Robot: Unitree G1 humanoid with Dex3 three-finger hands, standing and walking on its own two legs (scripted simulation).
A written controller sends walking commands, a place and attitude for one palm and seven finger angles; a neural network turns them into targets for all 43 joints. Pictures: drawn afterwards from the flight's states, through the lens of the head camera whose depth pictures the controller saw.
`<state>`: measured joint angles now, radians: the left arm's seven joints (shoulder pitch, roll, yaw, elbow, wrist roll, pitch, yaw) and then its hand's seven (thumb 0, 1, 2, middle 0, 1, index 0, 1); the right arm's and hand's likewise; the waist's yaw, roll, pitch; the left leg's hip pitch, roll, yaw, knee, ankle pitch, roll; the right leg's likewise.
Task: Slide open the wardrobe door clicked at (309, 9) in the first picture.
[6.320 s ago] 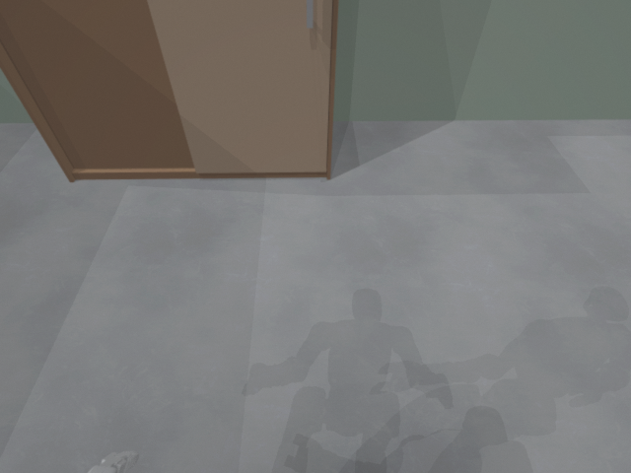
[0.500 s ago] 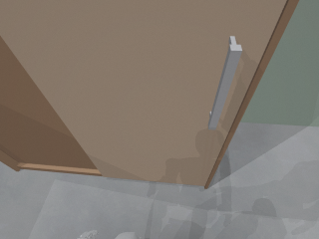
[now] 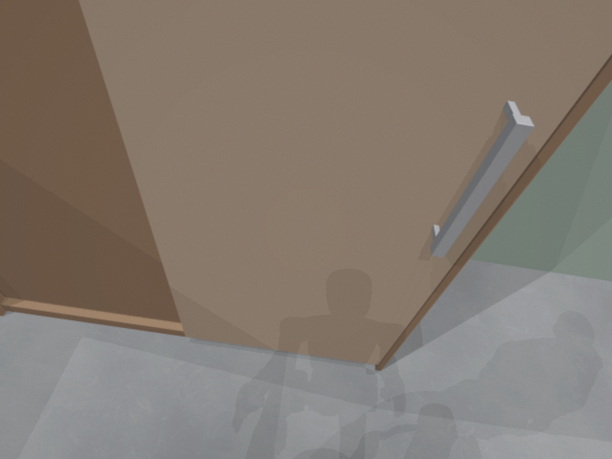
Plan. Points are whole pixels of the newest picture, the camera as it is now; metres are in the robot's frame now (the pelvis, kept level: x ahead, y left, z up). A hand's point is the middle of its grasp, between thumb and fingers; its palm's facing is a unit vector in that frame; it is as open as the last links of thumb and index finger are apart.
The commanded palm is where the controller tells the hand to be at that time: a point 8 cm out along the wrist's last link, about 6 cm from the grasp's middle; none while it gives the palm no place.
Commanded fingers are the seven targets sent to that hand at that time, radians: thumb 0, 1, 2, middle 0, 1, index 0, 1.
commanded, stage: come to a stop and stand still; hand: right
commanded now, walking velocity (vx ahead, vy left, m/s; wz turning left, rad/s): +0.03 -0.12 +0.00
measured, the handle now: (469, 189) +0.50 -0.22 +0.10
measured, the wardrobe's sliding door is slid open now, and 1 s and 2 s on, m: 0.00 0.00 0.00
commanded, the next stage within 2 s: look again from close up in 0.74 s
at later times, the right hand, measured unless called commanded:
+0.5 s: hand out of the picture -0.02 -0.25 -0.19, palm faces +0.05 +0.98 -0.20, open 7.4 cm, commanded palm none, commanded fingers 0.00 -0.90 -0.90 0.20 0.30 0.20 0.30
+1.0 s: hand out of the picture +0.02 -0.27 -0.19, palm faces -0.01 +0.97 -0.24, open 7.3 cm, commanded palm none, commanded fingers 0.00 -0.90 -0.90 0.20 0.30 0.20 0.30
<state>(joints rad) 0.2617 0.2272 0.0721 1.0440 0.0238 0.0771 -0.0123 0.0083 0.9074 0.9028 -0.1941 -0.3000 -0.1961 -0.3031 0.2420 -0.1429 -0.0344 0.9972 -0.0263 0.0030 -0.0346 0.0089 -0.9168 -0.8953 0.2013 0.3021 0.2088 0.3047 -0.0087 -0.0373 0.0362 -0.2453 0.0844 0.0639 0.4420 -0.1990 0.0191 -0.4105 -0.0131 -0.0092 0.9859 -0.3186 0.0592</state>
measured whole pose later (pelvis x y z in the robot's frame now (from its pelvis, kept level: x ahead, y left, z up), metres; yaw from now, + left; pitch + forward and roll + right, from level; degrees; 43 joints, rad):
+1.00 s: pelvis -0.02 -0.08 -0.01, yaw +0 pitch -2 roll +0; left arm 0.31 0.20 0.02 1.04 0.02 -0.01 0.03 0.01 0.90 0.90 -0.20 -0.30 -0.20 -0.30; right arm 0.27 -0.21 0.00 1.02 -0.02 -0.01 -0.04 0.01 -0.91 -0.90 0.20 0.30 0.21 0.30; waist 0.03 0.01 0.01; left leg -0.22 0.05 0.06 0.53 -0.29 -0.02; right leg -0.18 0.00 -0.06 0.54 -0.34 -0.03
